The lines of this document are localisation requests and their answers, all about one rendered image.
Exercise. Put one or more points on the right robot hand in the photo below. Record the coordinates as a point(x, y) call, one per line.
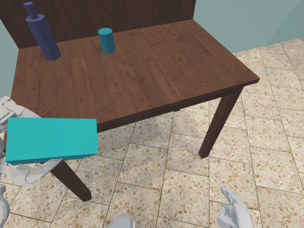
point(236, 217)

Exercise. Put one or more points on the table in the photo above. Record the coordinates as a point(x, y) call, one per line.
point(163, 61)

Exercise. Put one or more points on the robot left forearm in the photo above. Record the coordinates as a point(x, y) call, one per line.
point(4, 206)

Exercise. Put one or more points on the left robot hand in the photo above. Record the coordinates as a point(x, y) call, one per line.
point(22, 174)

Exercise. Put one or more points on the sponge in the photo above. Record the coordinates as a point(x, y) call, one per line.
point(36, 140)

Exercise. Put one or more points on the left robot thigh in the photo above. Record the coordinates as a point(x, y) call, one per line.
point(122, 221)

